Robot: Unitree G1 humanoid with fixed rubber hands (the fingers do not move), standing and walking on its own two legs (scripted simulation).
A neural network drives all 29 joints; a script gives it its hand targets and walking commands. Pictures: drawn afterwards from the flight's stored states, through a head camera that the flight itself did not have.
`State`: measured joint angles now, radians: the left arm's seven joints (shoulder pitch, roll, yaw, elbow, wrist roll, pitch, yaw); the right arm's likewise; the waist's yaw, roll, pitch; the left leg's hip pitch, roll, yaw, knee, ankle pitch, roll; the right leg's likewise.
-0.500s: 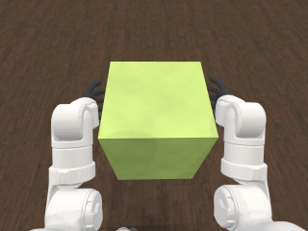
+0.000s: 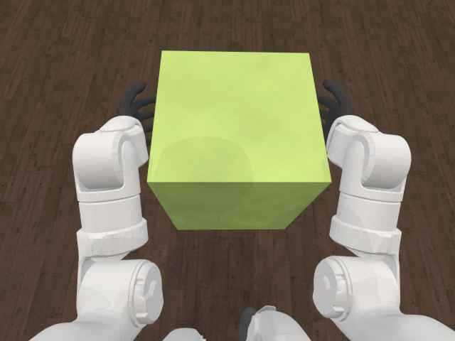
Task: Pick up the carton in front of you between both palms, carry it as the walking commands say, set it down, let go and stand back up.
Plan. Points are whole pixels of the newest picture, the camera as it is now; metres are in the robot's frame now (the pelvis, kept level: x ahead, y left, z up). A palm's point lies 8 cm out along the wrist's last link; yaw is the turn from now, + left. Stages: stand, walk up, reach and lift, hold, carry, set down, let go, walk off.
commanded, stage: carry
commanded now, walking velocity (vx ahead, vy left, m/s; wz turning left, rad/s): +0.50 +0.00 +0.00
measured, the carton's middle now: (233, 154) +0.40 +0.01 +0.06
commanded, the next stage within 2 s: none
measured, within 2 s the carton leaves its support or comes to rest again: neither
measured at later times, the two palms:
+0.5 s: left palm out of the picture +0.72 +0.14 +0.19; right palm out of the picture +0.69 -0.15 +0.19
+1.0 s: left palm out of the picture +1.00 +0.18 +0.24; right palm out of the picture +1.03 -0.12 +0.25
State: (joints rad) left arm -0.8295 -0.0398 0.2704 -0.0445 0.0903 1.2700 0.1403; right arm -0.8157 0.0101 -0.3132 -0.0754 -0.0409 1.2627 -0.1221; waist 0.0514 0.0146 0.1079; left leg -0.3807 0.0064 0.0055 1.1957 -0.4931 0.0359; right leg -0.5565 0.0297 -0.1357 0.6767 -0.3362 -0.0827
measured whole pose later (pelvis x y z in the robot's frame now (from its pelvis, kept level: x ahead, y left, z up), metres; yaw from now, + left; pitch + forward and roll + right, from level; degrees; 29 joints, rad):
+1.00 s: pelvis +0.63 +0.00 +0.09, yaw +0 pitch +6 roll +1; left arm -0.84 0.01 0.26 0.03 0.02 1.33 0.16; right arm -0.87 0.01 -0.32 0.01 -0.09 1.33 -0.12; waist 0.10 -0.01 0.02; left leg -0.74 0.03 0.04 1.03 -0.39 0.04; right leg -0.28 0.00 -0.11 0.47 -0.41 -0.06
